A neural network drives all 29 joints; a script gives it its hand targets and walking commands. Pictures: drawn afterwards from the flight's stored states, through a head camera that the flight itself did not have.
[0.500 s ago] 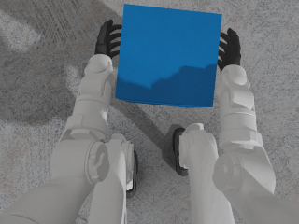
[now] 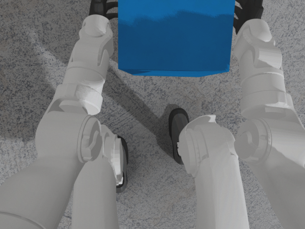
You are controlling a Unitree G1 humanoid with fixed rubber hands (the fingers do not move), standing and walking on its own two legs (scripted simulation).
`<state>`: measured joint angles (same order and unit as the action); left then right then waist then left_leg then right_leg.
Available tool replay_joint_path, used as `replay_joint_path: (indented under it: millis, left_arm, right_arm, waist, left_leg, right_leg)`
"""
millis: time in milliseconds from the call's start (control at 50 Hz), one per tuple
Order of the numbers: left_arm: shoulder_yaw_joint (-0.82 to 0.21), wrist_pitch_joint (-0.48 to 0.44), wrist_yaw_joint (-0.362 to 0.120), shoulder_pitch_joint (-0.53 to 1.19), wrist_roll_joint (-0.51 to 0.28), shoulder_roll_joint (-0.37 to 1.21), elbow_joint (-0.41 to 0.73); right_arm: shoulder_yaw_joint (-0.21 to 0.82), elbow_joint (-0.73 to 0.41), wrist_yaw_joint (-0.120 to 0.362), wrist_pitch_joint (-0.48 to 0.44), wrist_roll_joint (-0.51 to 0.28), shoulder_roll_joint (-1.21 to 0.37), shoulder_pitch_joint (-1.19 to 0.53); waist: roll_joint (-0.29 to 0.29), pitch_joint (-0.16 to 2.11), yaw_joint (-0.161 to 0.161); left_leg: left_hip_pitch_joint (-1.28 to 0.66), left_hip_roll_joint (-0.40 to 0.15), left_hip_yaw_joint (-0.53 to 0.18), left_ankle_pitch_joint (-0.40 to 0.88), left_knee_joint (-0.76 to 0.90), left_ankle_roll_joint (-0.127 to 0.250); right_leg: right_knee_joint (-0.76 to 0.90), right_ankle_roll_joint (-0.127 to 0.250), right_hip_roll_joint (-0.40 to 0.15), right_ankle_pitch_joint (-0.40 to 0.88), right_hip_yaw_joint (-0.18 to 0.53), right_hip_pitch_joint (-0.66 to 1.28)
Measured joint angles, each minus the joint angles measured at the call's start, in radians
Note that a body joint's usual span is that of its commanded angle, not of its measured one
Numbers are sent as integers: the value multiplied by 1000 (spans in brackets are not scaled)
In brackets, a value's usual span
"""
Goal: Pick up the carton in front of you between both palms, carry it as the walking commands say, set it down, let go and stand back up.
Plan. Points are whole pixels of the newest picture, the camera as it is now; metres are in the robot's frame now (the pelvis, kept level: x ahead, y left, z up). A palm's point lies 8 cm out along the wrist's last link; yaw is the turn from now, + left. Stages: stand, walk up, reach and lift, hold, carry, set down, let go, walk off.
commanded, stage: set down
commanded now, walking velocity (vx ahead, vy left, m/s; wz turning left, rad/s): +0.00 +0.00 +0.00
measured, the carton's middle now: (170, 32) +0.51 -0.10 -0.23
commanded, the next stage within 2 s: none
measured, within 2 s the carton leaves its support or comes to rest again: rests again in 1.04 s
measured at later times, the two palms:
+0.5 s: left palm (98, 24) +0.53 +0.07 -0.19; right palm (239, 24) +0.50 -0.24 -0.16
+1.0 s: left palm (102, 23) +0.54 +0.06 -0.19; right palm (240, 28) +0.49 -0.25 -0.18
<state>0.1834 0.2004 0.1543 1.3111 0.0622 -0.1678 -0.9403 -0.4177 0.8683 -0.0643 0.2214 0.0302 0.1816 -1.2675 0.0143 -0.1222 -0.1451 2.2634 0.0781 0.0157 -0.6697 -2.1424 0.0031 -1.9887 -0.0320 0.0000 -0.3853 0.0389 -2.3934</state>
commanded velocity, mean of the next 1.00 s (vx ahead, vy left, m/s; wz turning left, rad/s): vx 0.00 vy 0.00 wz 0.00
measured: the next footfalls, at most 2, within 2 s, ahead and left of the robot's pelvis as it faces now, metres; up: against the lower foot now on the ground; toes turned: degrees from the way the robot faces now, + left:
none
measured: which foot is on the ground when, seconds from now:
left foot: down 0.00-1.00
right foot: down 0.00-1.00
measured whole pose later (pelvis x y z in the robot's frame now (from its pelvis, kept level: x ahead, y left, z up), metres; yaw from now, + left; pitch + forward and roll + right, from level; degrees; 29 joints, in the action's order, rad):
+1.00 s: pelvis -0.01 +0.00 -0.02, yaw +0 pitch +39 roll -1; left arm 0.20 0.13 0.03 1.45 0.15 -0.17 -1.07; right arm -0.47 1.14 0.03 0.10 0.01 0.31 -1.37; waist -0.02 -0.29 -0.11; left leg 2.25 0.11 -0.02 -0.66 -2.23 -0.02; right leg -2.07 -0.02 -0.02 -0.39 0.01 -2.36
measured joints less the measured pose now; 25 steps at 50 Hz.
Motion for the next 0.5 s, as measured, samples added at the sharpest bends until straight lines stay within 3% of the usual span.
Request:
replay_joint_path:
  millis: [120,500]
  left_arm:
    - [-20,3,7,-4,-12,-6,-15]
    - [-38,-22,-36,69,0,-14,-93]
  right_arm:
    - [23,48,11,-18,-36,17,0]
    - [-19,185,50,-67,-17,75,-72]
  waist:
    - [-11,-9,-2]
    - [-19,-70,1]
  left_leg:
    - [3,8,0,-8,-26,0]
    - [30,37,-13,20,-55,-3]
  right_leg:
    - [-27,-5,-2,-9,3,-2]
    - [-52,-7,-25,-3,-4,-5]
